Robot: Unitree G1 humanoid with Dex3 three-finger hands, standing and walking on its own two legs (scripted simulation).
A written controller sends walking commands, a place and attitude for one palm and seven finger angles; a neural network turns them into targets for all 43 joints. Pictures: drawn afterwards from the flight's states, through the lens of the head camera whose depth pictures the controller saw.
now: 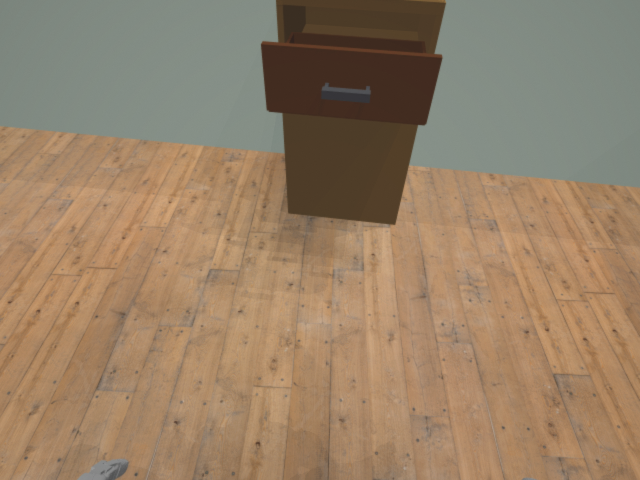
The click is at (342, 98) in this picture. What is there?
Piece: drawer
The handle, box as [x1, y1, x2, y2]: [321, 83, 370, 102]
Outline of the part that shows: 321,90 321,98 369,102 369,86 366,86 365,90 329,87 328,83 325,83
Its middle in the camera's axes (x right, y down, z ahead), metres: +0.06 -0.38 +1.00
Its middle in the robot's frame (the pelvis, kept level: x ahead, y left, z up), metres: +1.01 -0.01 +0.01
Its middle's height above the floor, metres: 0.78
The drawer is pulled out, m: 0.30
